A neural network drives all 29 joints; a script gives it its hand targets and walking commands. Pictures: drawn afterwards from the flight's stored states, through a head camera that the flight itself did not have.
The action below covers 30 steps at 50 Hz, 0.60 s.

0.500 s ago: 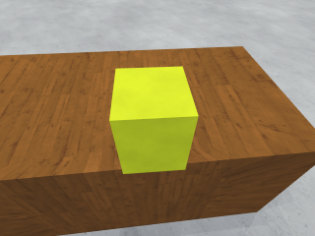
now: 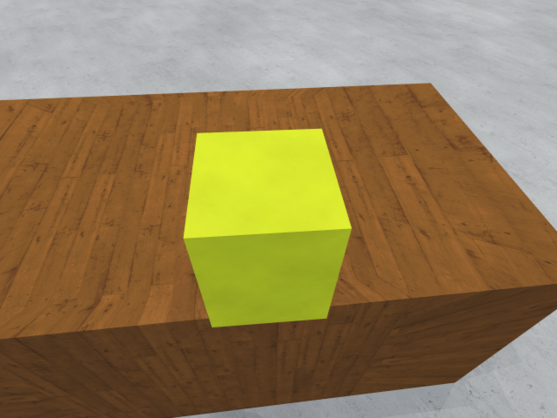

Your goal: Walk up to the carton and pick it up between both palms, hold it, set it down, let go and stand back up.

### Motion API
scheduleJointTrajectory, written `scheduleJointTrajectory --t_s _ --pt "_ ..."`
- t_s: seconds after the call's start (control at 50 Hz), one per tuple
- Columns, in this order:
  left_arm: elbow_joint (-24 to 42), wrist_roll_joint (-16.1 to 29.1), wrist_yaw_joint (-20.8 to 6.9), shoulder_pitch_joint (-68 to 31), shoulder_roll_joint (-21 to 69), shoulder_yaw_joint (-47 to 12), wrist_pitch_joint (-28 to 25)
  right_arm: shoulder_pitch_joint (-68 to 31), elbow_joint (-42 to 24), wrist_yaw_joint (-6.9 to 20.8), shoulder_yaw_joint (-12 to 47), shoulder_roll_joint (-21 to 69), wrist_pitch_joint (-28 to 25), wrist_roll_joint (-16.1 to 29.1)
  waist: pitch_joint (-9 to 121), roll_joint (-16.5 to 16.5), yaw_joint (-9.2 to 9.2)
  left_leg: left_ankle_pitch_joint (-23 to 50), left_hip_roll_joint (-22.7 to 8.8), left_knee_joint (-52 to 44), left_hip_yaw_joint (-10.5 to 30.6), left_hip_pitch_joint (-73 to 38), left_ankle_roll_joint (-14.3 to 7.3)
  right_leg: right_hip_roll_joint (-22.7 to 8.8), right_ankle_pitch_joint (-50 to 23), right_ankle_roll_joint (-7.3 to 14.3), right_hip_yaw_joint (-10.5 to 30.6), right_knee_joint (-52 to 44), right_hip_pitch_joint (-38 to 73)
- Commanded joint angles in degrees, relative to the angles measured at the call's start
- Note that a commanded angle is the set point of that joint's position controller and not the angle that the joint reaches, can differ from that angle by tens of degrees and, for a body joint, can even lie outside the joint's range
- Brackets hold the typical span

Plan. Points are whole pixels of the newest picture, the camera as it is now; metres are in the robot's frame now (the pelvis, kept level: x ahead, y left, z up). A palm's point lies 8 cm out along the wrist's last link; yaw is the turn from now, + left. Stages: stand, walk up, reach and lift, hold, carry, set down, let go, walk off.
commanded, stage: stand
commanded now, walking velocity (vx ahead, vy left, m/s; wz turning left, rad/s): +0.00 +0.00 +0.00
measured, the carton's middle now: (265, 230) +0.41 +0.02 +0.04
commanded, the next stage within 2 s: none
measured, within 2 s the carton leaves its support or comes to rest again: neither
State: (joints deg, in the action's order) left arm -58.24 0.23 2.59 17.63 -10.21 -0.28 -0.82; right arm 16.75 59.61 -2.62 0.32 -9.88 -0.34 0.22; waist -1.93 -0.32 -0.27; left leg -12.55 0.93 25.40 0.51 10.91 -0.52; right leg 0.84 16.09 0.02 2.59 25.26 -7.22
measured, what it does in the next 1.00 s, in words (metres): stands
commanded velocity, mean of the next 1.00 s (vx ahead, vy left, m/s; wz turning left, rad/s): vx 0.00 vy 0.00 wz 0.00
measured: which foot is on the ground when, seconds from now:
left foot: down 0.00-1.00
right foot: down 0.00-1.00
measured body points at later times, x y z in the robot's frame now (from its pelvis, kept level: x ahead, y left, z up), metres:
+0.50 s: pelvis +0.01 +0.00 +0.00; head +0.02 +0.00 +0.45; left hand +0.02 +0.24 -0.16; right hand +0.03 -0.23 -0.16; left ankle +0.01 +0.11 -0.74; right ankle -0.03 -0.12 -0.74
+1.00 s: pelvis +0.01 +0.00 +0.00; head +0.02 +0.01 +0.45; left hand +0.02 +0.23 -0.16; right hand +0.02 -0.22 -0.16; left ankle +0.01 +0.11 -0.74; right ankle -0.03 -0.12 -0.74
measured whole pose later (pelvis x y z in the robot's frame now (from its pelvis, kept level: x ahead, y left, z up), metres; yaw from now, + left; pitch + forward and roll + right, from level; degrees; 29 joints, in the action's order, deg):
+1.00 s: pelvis +0.01 +0.00 +0.00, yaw +0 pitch -2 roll +0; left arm -62.4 0.2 3.3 16.7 -9.7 -1.3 -0.6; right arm 16.0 62.8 -3.1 0.6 -9.1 -0.4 0.3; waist -3.0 -0.7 -0.1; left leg -12.6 1.4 23.1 -0.1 8.5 -0.9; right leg -0.1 16.2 -0.5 2.6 23.2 -4.9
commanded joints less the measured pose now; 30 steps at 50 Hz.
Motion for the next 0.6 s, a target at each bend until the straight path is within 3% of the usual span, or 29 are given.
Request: scheduleJointTrajectory --t_s 0.0,0.18,0.58 --pt "1.83 0.04 0.51 4.17 -6.91 1.28 -0.72 3.64 -2.01 -0.47 -1.17 -6.91 -0.82 0.01 -1.82 -0.03 0.09 10.62 -6.50 -4.50 5.25 -1.64 -0.61 -5.99 -12.18 0.68 4.40 -5.74 -3.49" --pt "0.51 -0.01 0.64 3.78 -6.89 1.01 -0.36 3.09 -1.56 -0.54 -1.15 -6.80 -0.79 -0.22 -1.81 0.49 0.25 13.33 -6.56 -4.15 4.90 -2.65 -0.20 -5.92 -13.36 0.07 3.89 -5.58 -3.17" --pt "-1.40 0.03 0.95 3.39 -6.33 0.45 -0.33 2.70 0.02 -0.81 -0.93 -6.50 -0.60 0.05 -2.61 -0.13 0.14 11.98 -6.60 -5.56 4.71 -3.35 -0.45 -6.18 -12.64 0.26 3.56 -6.40 -2.77"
